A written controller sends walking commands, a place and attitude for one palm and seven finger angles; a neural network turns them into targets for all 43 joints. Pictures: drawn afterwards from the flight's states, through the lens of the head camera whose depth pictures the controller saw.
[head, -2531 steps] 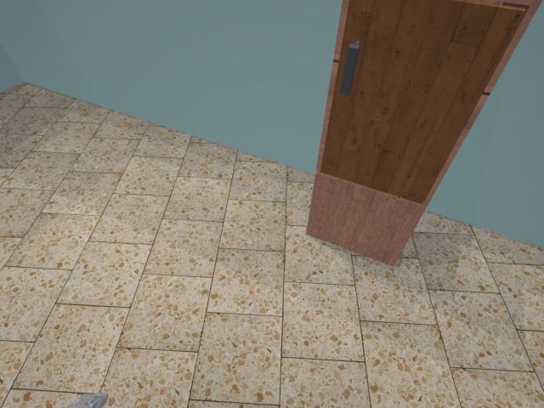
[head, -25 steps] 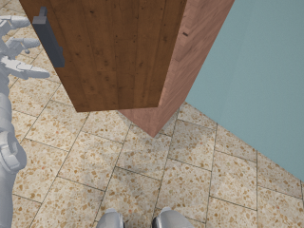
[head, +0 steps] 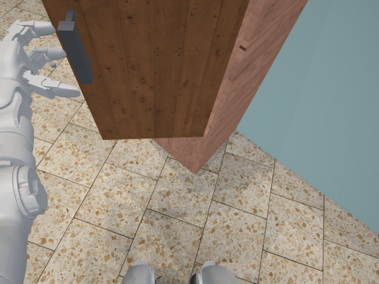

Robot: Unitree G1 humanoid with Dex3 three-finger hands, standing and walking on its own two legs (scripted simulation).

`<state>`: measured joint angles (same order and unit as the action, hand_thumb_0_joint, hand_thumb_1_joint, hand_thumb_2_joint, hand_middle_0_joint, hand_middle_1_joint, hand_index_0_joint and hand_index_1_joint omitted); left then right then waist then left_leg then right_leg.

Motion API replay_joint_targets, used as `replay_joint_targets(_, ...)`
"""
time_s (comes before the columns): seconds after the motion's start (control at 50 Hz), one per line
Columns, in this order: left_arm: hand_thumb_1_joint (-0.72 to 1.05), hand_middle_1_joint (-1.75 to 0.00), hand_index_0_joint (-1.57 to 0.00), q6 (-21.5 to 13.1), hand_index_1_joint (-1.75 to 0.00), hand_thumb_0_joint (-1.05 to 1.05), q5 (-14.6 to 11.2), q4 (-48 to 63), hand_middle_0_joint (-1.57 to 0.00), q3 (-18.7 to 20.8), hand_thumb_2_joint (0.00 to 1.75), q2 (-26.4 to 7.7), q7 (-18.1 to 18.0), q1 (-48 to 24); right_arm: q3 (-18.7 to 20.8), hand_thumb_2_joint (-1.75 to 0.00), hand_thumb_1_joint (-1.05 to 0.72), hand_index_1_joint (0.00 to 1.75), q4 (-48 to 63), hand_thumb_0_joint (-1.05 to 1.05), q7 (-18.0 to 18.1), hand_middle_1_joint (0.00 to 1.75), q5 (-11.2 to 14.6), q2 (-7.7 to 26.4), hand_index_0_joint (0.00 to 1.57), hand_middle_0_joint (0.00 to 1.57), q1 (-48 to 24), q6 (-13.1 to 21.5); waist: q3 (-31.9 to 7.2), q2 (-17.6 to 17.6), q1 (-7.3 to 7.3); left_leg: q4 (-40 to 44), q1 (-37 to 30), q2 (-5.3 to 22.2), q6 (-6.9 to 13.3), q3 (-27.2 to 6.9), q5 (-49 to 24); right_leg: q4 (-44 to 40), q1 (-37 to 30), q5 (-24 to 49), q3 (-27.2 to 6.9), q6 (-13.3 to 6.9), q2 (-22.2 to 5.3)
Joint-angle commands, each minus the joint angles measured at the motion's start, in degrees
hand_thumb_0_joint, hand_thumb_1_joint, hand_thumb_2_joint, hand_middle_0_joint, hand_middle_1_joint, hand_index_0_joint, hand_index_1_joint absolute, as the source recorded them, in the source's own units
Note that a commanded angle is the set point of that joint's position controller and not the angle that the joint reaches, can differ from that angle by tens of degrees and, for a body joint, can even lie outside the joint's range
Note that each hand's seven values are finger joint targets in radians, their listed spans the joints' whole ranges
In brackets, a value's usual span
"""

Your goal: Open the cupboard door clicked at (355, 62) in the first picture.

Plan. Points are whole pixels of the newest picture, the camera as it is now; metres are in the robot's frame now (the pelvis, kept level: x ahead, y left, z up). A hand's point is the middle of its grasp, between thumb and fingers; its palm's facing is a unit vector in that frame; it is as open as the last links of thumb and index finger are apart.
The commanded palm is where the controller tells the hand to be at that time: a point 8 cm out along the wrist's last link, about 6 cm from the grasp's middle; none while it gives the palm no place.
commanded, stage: slide the fingers in behind the handle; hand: left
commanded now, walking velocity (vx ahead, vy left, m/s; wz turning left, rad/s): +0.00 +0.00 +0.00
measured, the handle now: (79, 48) +0.56 +0.19 +0.12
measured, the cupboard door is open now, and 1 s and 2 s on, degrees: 46 46 46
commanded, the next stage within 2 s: move the hooked fingers beside the handle in 1.00 s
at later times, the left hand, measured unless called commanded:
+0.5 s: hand (58, 67) +0.51 +0.22 +0.11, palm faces +0.11 -0.99 -0.01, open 14.6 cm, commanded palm +0.50 +0.21 +0.11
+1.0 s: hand (62, 69) +0.51 +0.21 +0.11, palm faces +0.12 -0.99 -0.02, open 15.1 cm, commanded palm +0.50 +0.20 +0.11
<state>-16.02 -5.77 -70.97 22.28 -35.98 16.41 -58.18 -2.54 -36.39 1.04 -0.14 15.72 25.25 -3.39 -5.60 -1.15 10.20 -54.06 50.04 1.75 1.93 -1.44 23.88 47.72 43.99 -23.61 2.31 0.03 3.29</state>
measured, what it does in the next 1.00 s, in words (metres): stands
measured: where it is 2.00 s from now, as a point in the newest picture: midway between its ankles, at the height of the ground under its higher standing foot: outside the picture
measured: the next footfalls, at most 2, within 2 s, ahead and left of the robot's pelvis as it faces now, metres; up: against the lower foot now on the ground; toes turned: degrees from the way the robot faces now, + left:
none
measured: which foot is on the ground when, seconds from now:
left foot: down 0.00-1.00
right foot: down 0.00-1.00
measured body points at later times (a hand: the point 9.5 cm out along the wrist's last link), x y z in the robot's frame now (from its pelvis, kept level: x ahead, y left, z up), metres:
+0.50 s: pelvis +0.00 +0.00 +0.00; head +0.11 +0.04 +0.43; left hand +0.50 +0.27 +0.12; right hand +0.00 -0.26 -0.11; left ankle +0.01 +0.09 -0.69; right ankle -0.01 -0.13 -0.69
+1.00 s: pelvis +0.00 +0.00 +0.00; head +0.11 +0.03 +0.43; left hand +0.50 +0.26 +0.12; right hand +0.01 -0.27 -0.11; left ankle +0.01 +0.09 -0.69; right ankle -0.01 -0.13 -0.69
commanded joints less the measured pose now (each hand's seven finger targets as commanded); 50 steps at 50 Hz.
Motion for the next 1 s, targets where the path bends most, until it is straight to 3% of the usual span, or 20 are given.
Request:
replay_joint_targets(0.0, -0.5, -1.2, -0.3, -3.71, -1.2, 0.0, -0.31, 14.14, -0.3, -2.44, 0.3, -7.69, 0.49, -29.07, 4.39, -0.9, -0.9, 0.3, 1.67, 0.0, 0.82, 0.3, -0.13, 10.99, 0.2, 0.2, 10.38, 0.6, -25.41, -12.31, 2.34, 4.39, -31.65, 0.7, -0.91, -3.96, -27.42, -4.36, 1.76, 17.37, 0.47, -1.45, 0.98)
replay_joint_targets(0.08, -0.5, -1.2, -0.3, -4.0, -1.2, 0.0, -1.01, 14.77, -0.3, -4.0, 0.3, -3.63, -0.03, -28.12, 4.69, -0.9, -0.9, 0.3, 1.38, 0.0, 0.27, 0.3, -0.32, 10.75, 0.2, 0.2, 10.15, 0.81, -26.75, -11.2, 2.38, 3.9, -34.14, 1.0, -1.17, -4.59, -29.9, -4.1, 2.86, 17.69, 0.81, -1.46, 1.2)
replay_joint_targets(0.12, -0.5, -1.2, -0.3, -3.79, -1.2, 0.0, -1.17, 14.38, -0.3, -5.59, 0.3, -1.71, -0.38, -30.17, 4.71, -0.9, -0.9, 0.3, 0.91, 0.0, 0.15, 0.3, -0.31, 10.63, 0.2, 0.2, 9.86, 1.0, -24.59, -10.05, 3.41, 4.11, -32.93, 0.91, -0.97, -4.55, -27.59, -4.48, 3.31, 16.84, 0.85, -1.36, 1.18)
replay_joint_targets(0.18, -0.5, -1.2, -0.3, -4.23, -1.2, 0.0, -0.88, 15.04, -0.3, -5.41, 0.3, -1.75, -0.97, -30.02, 4.72, -0.9, -0.9, 0.3, 0.69, 0.0, -0.01, 0.3, -0.41, 10.71, 0.2, 0.2, 9.82, 1.2, -26.41, -11.03, 2.69, 4.1, -33.88, 0.82, -1.22, -5.02, -28.66, -3.94, 3.12, 16.97, 0.88, -1.63, 1.12)
replay_joint_targets(0.26, -0.5, -1.2, -0.3, -4.22, -1.2, 0.0, -1.08, 14.61, -0.3, -8.96, 0.3, 2.99, -1.69, -31.75, 4.73, -0.9, -0.9, 0.3, 0.11, 0.0, -0.24, 0.3, -0.53, 10.32, 0.2, 0.2, 9.8, 1.61, -24.03, -10.67, 3.99, 4.14, -33.81, 0.83, -1.27, -5.66, -27.6, -4.11, 4.79, 15.53, 1.27, -1.77, 1.03)
replay_joint_targets(0.32, -0.5, -1.2, -0.3, -4.63, -1.2, 0.0, -0.81, 16.83, -0.3, -11.75, 0.3, 6.56, -2.25, -33.55, 5.09, -0.9, -0.9, 0.3, -0.42, 0.0, -0.67, 0.3, -0.73, 10.09, 0.2, 0.2, 9.62, 2.14, -26.65, -12.47, 4.14, 3.94, -36.98, 0.99, -1.78, -6.45, -29.03, -3.88, 6.23, 15.24, 1.42, -1.74, 0.98)
replay_joint_targets(0.36, -0.5, -1.2, -0.3, -4.68, -1.2, 0.0, -1.4, 16.03, -0.3, -12.04, 0.3, 7.77, -2.62, -32.43, 5.09, -0.9, -0.9, 0.3, -0.72, 0.0, -0.85, 0.3, -0.79, 10.05, 0.2, 0.2, 9.95, 2.34, -26.16, -10.83, 4.19, 3.73, -36.75, 0.86, -1.61, -6.52, -29.93, -3.92, 5.58, 15.84, 1.63, -1.87, 1.08)
replay_joint_targets(0.42, -0.5, -1.2, -0.3, -4.23, -1.2, 0.0, -0.75, 13.03, -0.3, -12.87, 0.3, 8.25, -3.1, -33.47, 4.99, -0.9, -0.9, 0.3, -1.52, 0.0, -0.94, 0.3, -0.69, 10.22, 0.2, 0.2, 9.46, 2.5, -23.09, -8.99, 4.91, 4.16, -33.16, 0.47, -1.25, -6.16, -24.02, -4.22, 6.15, 14.11, 1.47, -1.83, 0.96)
replay_joint_targets(0.46, -0.5, -1.2, -0.3, -4.67, -1.2, 0.0, -1.1, 15.08, -0.3, -14.38, 0.3, 10.6, -3.34, -35.29, 5.01, -0.9, -0.9, 0.3, -1.4, 0.0, -1.03, 0.3, -0.83, 10.01, 0.2, 0.2, 9.28, 3.02, -23.83, -11.68, 5.12, 4.07, -34.43, 0.15, -1.19, -6.14, -24.53, -4.06, 6.66, 14.09, 1.49, -2.01, 0.83)
replay_joint_targets(0.5, -0.5, -1.2, -0.3, -4.48, -1.2, 0.0, -0.65, 13.91, -0.3, -13.87, 0.3, 9.46, -3.68, -34.96, 5.15, -0.9, -0.9, 0.3, -1.88, 0.0, -1.1, 0.3, -0.91, 10.27, 0.2, 0.2, 9.48, 3.0, -24.7, -10.34, 5.12, 3.84, -34.54, 0.36, -1.35, -6.54, -24.34, -3.8, 7.11, 13.94, 1.54, -2.0, 0.79)
replay_joint_targets(0.54, -0.5, -1.2, -0.3, -4.16, -1.2, 0.0, -0.87, 13.02, -0.3, -15.45, 0.3, 11.87, -3.56, -35.71, 5.07, -0.9, -0.9, 0.3, -2.06, 0.0, -1.34, 0.3, -0.96, 10.13, 0.2, 0.2, 9.24, 3.28, -22.92, -10.04, 5.64, 4.0, -32.99, 0.08, -1.19, -6.27, -22.32, -4.0, 7.19, 13.39, 1.61, -1.97, 0.77)
replay_joint_targets(0.58, -0.5, -1.2, -0.3, -5.02, -1.2, 0.0, -0.87, 16.1, -0.3, -15.58, 0.3, 11.55, -3.73, -37.17, 5.27, -0.9, -0.9, 0.3, -2.22, 0.0, -1.4, 0.3, -1.04, 10.17, 0.2, 0.2, 9.31, 3.54, -26.57, -12.26, 4.99, 3.61, -35.67, 0.11, -1.41, -6.64, -25.34, -3.4, 6.89, 14.48, 1.48, -2.09, 0.71)
replay_joint_targets(0.64, -0.5, -1.2, -0.3, -4.64, -1.2, 0.0, -0.78, 14.96, -0.3, -18.34, 0.3, 15.42, -4.15, -37.19, 5.38, -0.9, -0.9, 0.3, -2.64, 0.0, -1.67, 0.3, -1.03, 9.98, 0.2, 0.2, 8.99, 3.71, -24.55, -11.59, 5.94, 3.7, -35.96, 0.3, -1.62, -7.28, -24.04, -3.47, 8.85, 13.29, 1.9, -2.08, 0.74)
replay_joint_targets(0.68, -0.5, -1.2, -0.3, -5.08, -1.2, 0.0, -0.8, 16.52, -0.3, -16.41, 0.3, 12.71, -4.6, -37.91, 5.54, -0.9, -0.9, 0.3, -2.91, 0.0, -1.66, 0.3, -1.18, 10.32, 0.2, 0.2, 9.36, 3.82, -26.95, -11.92, 5.27, 3.5, -37.02, 0.3, -1.68, -7.56, -26.43, -3.16, 7.96, 14.29, 1.78, -2.13, 0.76)
replay_joint_targets(0.72, -0.5, -1.2, -0.3, -5.13, -1.2, 0.0, -0.94, 17.22, -0.3, -18.41, 0.3, 15.7, -4.51, -37.71, 5.54, -0.9, -0.9, 0.3, -2.81, 0.0, -1.9, 0.3, -1.15, 9.84, 0.2, 0.2, 8.93, 4.05, -27.74, -12.55, 5.39, 3.32, -37.99, 0.14, -1.68, -7.23, -26.74, -3.3, 7.86, 14.6, 1.87, -2.14, 0.85)
replay_joint_targets(0.82, -0.5, -1.2, -0.3, -5.27, -1.2, 0.0, -1.21, 15.55, -0.3, -17.04, 0.3, 13.69, -4.32, -36.09, 5.28, -0.9, -0.9, 0.3, -2.87, 0.0, -1.72, 0.3, -0.89, 10.06, 0.2, 0.2, 8.51, 3.98, -25.59, -9.95, 5.09, 3.8, -35.2, -0.11, -1.42, -6.71, -24.82, -3.66, 6.15, 14.75, 1.79, -2.17, 0.88)
replay_joint_targets(0.84, -0.5, -1.2, -0.3, -5.3, -1.2, 0.0, -1.38, 15.85, -0.3, -17.41, 0.3, 14.47, -4.3, -36.66, 5.26, -0.9, -0.9, 0.3, -2.69, 0.0, -1.75, 0.3, -0.87, 9.93, 0.2, 0.2, 8.37, 4.19, -25.42, -10.61, 5.32, 3.94, -35.16, -0.33, -1.25, -6.44, -24.3, -3.9, 6.1, 14.75, 1.71, -2.13, 0.88)
replay_joint_targets(0.88, -0.5, -1.2, -0.3, -5.76, -1.2, 0.0, -1.26, 16.0, -0.3, -15.42, 0.3, 11.75, -4.33, -35.77, 5.31, -0.9, -0.9, 0.3, -2.78, 0.0, -1.63, 0.3, -0.79, 10.18, 0.2, 0.2, 8.45, 4.2, -26.33, -10.7, 4.55, 3.72, -35.58, -0.29, -1.3, -6.4, -25.58, -3.72, 5.49, 15.51, 1.47, -2.24, 0.88)
replay_joint_targets(0.92, -0.5, -1.2, -0.3, -5.73, -1.2, 0.0, -1.41, 15.84, -0.3, -17.67, 0.3, 14.86, -4.03, -35.59, 5.15, -0.9, -0.9, 0.3, -2.5, 0.0, -1.7, 0.3, -0.73, 9.7, 0.2, 0.2, 8.07, 4.26, -25.39, -10.88, 4.97, 3.88, -35.6, -0.27, -1.35, -6.43, -25.6, -3.85, 6.0, 15.24, 1.62, -2.14, 0.84)
replay_joint_targets(0.98, -0.5, -1.2, -0.3, -6.45, -1.2, 0.0, -1.42, 17.5, -0.3, -16.39, 0.3, 12.73, -4.18, -36.16, 5.32, -0.9, -0.9, 0.3, -2.6, 0.0, -1.63, 0.3, -0.69, 9.92, 0.2, 0.2, 8.21, 4.36, -27.16, -11.66, 4.45, 3.72, -36.81, -0.21, -1.39, -6.52, -27.63, -3.58, 5.32, 16.22, 1.41, -2.17, 0.88)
